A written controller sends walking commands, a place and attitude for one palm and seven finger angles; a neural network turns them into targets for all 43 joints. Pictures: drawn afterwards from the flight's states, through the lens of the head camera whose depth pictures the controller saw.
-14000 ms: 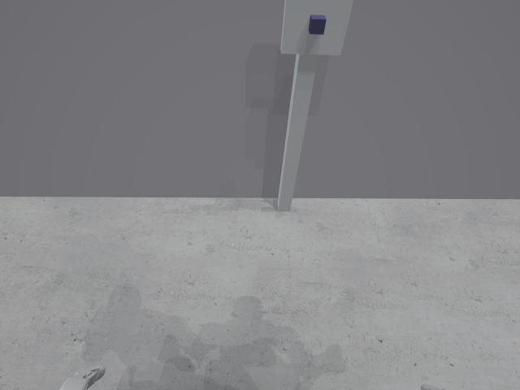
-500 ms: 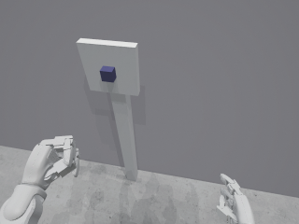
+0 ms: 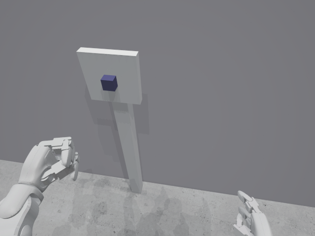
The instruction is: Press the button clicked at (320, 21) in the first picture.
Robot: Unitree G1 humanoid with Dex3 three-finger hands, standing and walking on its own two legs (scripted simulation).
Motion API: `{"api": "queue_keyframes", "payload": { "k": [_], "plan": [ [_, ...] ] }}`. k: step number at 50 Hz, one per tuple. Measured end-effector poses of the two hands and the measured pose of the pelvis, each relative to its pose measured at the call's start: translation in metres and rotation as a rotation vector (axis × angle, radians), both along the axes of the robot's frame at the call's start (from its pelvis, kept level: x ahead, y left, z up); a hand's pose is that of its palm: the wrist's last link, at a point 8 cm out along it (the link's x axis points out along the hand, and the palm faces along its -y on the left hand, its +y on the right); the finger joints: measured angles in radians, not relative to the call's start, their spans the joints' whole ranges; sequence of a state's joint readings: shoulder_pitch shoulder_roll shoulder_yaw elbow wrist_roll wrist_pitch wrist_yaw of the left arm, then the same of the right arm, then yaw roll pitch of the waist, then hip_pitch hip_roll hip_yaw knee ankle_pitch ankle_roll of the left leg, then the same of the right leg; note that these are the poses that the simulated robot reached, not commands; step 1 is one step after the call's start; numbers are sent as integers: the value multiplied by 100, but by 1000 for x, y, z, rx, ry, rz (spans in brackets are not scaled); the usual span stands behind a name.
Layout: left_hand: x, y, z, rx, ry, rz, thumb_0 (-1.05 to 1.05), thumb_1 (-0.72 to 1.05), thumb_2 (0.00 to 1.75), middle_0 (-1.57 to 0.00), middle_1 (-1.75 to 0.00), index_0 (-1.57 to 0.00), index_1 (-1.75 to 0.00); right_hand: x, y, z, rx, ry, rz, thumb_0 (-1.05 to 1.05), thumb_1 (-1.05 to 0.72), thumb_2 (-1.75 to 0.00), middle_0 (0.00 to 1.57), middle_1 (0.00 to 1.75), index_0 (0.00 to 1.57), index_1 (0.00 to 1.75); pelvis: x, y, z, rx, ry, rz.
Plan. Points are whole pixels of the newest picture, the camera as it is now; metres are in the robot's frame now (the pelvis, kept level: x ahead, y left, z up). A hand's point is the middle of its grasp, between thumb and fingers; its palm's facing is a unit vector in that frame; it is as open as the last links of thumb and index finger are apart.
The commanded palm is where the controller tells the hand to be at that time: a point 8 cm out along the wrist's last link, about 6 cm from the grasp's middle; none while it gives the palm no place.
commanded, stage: raise the hand and make a fist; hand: left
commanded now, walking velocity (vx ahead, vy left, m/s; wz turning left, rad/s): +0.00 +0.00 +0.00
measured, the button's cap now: (109, 82) +0.52 +0.20 +0.14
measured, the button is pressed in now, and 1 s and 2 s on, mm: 0 0 0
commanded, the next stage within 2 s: aim a knuckle at the button in 0.14 s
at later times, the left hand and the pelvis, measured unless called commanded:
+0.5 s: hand (76, 152) +0.26 +0.21 +0.13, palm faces -0.03 -1.00 -0.05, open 3.1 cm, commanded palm +0.24 +0.26 +0.13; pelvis -0.01 +0.00 +0.00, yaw +1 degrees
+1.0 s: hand (98, 127) +0.34 +0.19 +0.12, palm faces -0.05 -1.00 -0.03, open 3.1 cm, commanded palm +0.33 +0.24 +0.12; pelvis +0.00 +0.00 +0.00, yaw -1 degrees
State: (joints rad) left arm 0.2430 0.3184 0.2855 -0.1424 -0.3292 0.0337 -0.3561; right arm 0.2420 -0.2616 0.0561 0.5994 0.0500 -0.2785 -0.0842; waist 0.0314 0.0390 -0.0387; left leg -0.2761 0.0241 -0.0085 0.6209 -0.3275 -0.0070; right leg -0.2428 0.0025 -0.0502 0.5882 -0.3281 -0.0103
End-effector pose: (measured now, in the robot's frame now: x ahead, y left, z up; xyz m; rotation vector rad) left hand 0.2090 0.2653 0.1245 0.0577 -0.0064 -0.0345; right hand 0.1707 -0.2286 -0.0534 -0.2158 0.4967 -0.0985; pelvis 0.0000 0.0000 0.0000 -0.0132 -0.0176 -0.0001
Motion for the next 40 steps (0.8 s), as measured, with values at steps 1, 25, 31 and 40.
{"api": "queue_keyframes", "payload": {
  "k": [1, 25, 31, 40],
  "plan": [
    [-2, 1, 3, 2, -21, 12, 2, 90, 90, -130, -150, -130, -150, -1, 0, 1, -3, 0, 3, 2, -90, -90, 20, 30, 21, 30, 0, 0, 0, 0, -2, 1],
    [28, -3, 8, -5, -55, 5, 1, 90, 90, -130, -150, -131, -150, -7, 7, -8, 12, 23, 7, 2, -90, -90, 20, 30, 21, 30, -9, -1, 1, 1, -13, 11],
    [52, -10, -2, -11, -6, -20, 1, 90, 90, -130, -150, -131, -150, -16, -1, -11, 6, 53, -33, 2, -90, -90, 20, 30, 21, 30, -7, 0, 1, 6, 0, -3],
    [76, -9, 3, -20, -40, 3, 1, 90, 90, -130, -150, -131, -150, -26, -10, -18, -1, 110, -65, 2, -90, -90, 20, 30, 21, 30, -3, -1, 1, 8, 16, -9]
  ]
}}
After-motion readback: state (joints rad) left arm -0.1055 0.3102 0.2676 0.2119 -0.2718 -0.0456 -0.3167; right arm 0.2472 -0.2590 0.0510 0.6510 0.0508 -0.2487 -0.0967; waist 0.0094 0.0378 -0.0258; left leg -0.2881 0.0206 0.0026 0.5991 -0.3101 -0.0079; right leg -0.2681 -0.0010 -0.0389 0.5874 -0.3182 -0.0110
